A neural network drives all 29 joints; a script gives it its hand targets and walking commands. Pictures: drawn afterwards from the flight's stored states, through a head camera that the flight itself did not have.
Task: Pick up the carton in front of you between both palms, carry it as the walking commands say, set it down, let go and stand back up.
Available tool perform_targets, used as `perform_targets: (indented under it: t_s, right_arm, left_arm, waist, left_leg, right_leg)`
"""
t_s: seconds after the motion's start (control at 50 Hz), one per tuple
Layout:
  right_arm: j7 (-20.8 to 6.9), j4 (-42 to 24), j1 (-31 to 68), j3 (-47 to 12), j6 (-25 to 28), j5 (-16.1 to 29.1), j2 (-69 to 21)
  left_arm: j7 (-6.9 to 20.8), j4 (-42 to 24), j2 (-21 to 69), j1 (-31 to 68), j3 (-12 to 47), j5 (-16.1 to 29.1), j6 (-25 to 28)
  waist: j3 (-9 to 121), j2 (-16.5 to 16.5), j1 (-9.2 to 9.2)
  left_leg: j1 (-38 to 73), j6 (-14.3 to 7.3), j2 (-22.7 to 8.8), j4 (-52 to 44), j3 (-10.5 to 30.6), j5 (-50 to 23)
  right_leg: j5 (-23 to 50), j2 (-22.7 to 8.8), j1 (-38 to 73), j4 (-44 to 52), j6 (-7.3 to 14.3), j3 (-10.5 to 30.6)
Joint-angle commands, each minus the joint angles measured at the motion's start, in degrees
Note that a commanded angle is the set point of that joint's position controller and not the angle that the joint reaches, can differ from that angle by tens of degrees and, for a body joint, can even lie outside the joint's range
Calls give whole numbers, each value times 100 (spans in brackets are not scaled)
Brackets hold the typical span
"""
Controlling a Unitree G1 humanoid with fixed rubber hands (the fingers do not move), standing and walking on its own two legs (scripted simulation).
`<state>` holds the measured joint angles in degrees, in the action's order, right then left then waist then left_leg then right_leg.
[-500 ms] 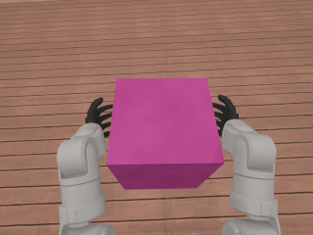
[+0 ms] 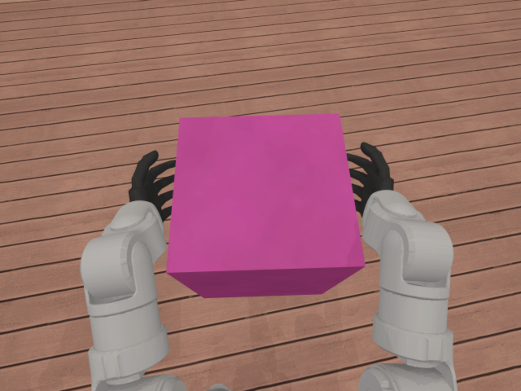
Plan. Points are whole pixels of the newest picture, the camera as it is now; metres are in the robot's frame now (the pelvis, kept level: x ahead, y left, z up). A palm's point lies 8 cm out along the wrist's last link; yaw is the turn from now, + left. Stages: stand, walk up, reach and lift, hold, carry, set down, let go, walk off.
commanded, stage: carry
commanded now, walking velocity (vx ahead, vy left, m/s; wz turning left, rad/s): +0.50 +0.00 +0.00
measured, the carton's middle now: (261, 219) +0.36 -0.02 +0.07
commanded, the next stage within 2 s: none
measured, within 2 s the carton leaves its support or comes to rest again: neither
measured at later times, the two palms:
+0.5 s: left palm (142, 68) +0.62 +0.15 +0.18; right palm (304, 47) +0.67 -0.14 +0.18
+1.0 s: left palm out of the picture +0.95 +0.13 +0.23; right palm out of the picture +0.94 -0.17 +0.23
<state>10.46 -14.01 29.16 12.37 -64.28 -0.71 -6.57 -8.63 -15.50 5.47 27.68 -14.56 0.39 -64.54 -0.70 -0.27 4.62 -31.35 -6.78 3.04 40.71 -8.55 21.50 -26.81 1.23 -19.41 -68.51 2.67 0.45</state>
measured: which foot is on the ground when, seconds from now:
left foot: down 0.00-0.40, up 0.42-0.76, down 0.78-1.00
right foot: up 0.00-0.34, down 0.36-0.80, up 0.82-1.00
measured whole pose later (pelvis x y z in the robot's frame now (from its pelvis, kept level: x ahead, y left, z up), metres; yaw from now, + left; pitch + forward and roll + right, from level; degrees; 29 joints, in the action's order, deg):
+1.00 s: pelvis +0.61 +0.00 +0.10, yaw +1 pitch +4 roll +1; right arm 10.6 -6.8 31.9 14.4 -67.1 0.6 -5.2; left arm -8.9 -10.7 8.5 31.0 -18.0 -4.1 -68.2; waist 2.2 -0.6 5.5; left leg -19.2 -3.3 0.9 30.7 -5.7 23.2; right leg -22.1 -1.9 -39.5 -70.0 3.1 -1.1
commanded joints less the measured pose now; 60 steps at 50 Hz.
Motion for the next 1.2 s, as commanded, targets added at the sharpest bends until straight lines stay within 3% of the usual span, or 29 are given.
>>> perform_targets:
  t_s: [0.0,0.04,0.1,0.2,0.26,0.32,0.34,0.36,0.38,0.4,0.44,0.46,0.5,0.54,0.66,0.7,0.74,0.76,0.78,0.8,0.82,0.86,0.9,1.02,1.1,1.12,1.14,1.16,1.18]
  right_arm:
    - [-395,-840,3592,-4042,-135,1859,-4095]
    - [-482,-962,4056,-4150,-129,2092,-4212]
    - [-494,-849,4088,-4041,-162,2178,-4072]
    - [-373,38,3219,-3386,-382,1580,-3695]
    - [-365,334,3155,-3107,-477,1270,-3640]
    - [-346,371,3323,-2974,-487,1132,-3666]
    - [-330,374,3322,-2931,-483,1076,-3632]
    - [-314,252,3452,-2917,-464,1017,-3660]
    - [-302,214,3438,-2873,-476,943,-3669]
    - [-292,305,3410,-2812,-464,907,-3722]
    - [-248,188,3563,-2647,-342,763,-3858]
    - [-232,97,3630,-2675,-273,728,-3959]
    - [-224,-4,3672,-2795,-195,705,-4047]
    - [-196,-174,3626,-2942,-145,693,-3939]
    - [-195,-54,3296,-3126,-343,831,-3561]
    - [-241,90,3359,-3135,-444,898,-3587]
    - [-260,345,3299,-3109,-491,934,-3662]
    - [-251,536,3160,-3070,-486,933,-3656]
    - [-231,562,3249,-3084,-454,955,-3609]
    - [-233,678,3324,-3085,-428,987,-3792]
    - [-275,456,3571,-3232,-417,1136,-3990]
    - [-417,134,4324,-3642,-332,1661,-4550]
    - [-512,-101,4729,-3824,-225,1929,-4802]
    - [-426,-223,4173,-3697,-176,1879,-4350]
    - [-272,159,3443,-3287,-357,1360,-3761]
    - [-240,214,3293,-3200,-403,1247,-3678]
    - [-208,171,3439,-3087,-461,1129,-3507]
    - [-179,258,3323,-2940,-537,1017,-3407]
    - [-163,449,3396,-2817,-577,922,-3375]
  left_arm:
    - [-14,-391,3658,3086,3200,699,-99]
    - [-48,-321,3683,3245,3161,578,-102]
    - [-104,-287,3563,3303,3188,481,-112]
    - [-112,74,3538,3214,3269,550,-345]
    - [-49,234,3753,3492,3370,681,-461]
    - [-32,392,3965,3736,3397,834,-467]
    - [-32,459,4002,3693,3366,886,-444]
    - [-27,371,3998,3758,3373,936,-405]
    - [-41,376,4044,3871,3407,992,-371]
    - [-5,366,4289,3826,3545,1095,-372]
    - [145,28,4692,4466,3918,1574,-269]
    - [222,-111,4859,4624,4043,1755,-211]
    - [301,-285,4963,4813,4174,1948,-105]
    - [295,-378,4814,4673,4153,1962,-65]
    - [130,72,4064,3743,3660,1396,-288]
    - [115,240,3992,3614,3540,1211,-373]
    - [96,405,3906,3521,3385,1002,-427]
    - [81,487,3851,3525,3285,894,-459]
    - [83,417,3800,3500,3182,820,-485]
    - [73,427,3817,3741,3149,759,-497]
    - [53,589,3921,3673,3049,693,-462]
    - [4,713,4060,3545,2805,461,-359]
    - [4,657,4230,3641,2871,391,-276]
    - [-70,115,3944,3727,3229,530,-177]
    - [-57,277,3694,3423,3262,674,-337]
    - [-52,373,3707,3441,3253,751,-373]
    - [-62,450,3669,3371,3218,795,-390]
    - [-85,531,3527,3440,3186,807,-422]
    - [-81,543,3690,3520,3268,859,-466]
  waist:
    - [2778,60,-10]
    - [2635,60,-139]
    - [2544,311,-166]
    - [2072,523,-71]
    - [1746,931,-94]
    - [2293,1245,-744]
    - [2939,858,-1108]
    - [3348,-261,-1284]
    - [3057,-1466,-970]
    - [2867,-1107,-1013]
    - [2700,-244,-914]
    - [2724,-22,-849]
    - [2755,-223,-783]
    - [2668,-380,-792]
    - [2290,-577,-893]
    - [2197,-917,-700]
    - [2564,-913,-114]
    - [3083,-207,196]
    - [3310,1509,126]
    - [2848,1664,118]
    - [2684,1000,63]
    - [2569,-56,-39]
    - [2548,120,-188]
    - [2383,646,-123]
    - [2512,969,-661]
    - [2853,477,-838]
    - [3189,-568,-1127]
    - [2994,-1950,-919]
    - [2795,-1433,-1031]
  left_leg:
    - [4328,-948,-1844,-1349,3461,-2980]
    - [3733,-644,-1743,-1725,2962,-2264]
    - [3581,-717,-1715,-2036,2536,-1791]
    - [3606,-665,-1435,-2319,1622,-2352]
    - [3348,-488,-1298,-2363,1125,-3258]
    - [2934,-51,-1166,-755,339,-5966]
    - [2334,234,-915,465,127,-5227]
    - [859,502,-524,1997,321,-3127]
    - [-598,538,299,3228,486,385]
    - [-941,402,98,4236,1120,427]
    - [-1436,280,-284,4488,1226,165]
    - [-1375,250,-410,4199,1210,38]
    - [-1299,267,-512,3708,1086,-67]
    - [-1531,323,-558,3342,891,-44]
    - [-857,489,-483,744,178,-224]
    - [36,425,-192,95,-314,-201]
    - [1984,274,303,-589,-589,-475]
    - [3494,48,-166,-744,448,-27]
    - [4231,-572,-1759,-1702,3668,931]
    - [4429,-1132,-2061,-2318,5153,-79]
    - [4218,-1288,-2173,-1918,4960,-1010]
    - [3715,-1031,-2027,-1484,3663,-1827]
    - [3289,-612,-1829,-1856,3012,-970]
    - [3049,-584,-1639,-2238,1747,-1017]
    - [2358,-131,-1382,-1275,772,-2112]
    - [1831,122,-1100,-169,357,-2801]
    - [587,505,-694,1347,180,-1884]
    - [-912,687,-22,2398,326,620]
    - [-1453,523,45,3399,776,981]
  right_leg:
    - [201,-124,-2781,-1414,84,325]
    - [494,-305,-2504,-881,124,197]
    - [693,-378,-2569,-437,53,-30]
    - [1068,-432,-2749,1244,-80,-550]
    - [1098,-179,-2090,2339,4,-1130]
    - [1049,504,104,3042,185,-1791]
    - [1099,425,1708,3444,269,-1413]
    - [-502,-949,3078,4175,710,1147]
    - [-329,-2073,3373,5235,1315,3914]
    - [430,-1989,2954,5103,1592,4032]
    - [2051,-1827,2686,4448,1492,2714]
    - [1933,-1683,2545,4529,1204,2235]
    - [1548,-1566,2442,4659,994,1779]
    - [1713,-1577,2502,4747,1104,1489]
    - [2374,-1316,2202,5000,984,375]
    - [2992,-1242,1902,4804,785,18]
    - [4279,-1039,1238,3462,414,-535]
    - [3924,-728,342,2044,114,-722]
    - [1805,-75,-1075,505,-191,-550]
    - [-34,335,-2296,-453,-121,-97]
    - [-163,83,-2699,-1285,-27,288]
    - [12,-263,-2888,-1327,55,298]
    - [272,-431,-2620,-748,118,200]
    - [622,-529,-2105,1510,-48,-294]
    - [848,190,123,3284,-4,-1415]
    - [953,312,1477,3581,140,-1275]
    - [-149,-673,2810,4048,490,622]
    - [-152,-2010,3370,4934,1114,3563]
    - [525,-2107,3225,5149,1562,4307]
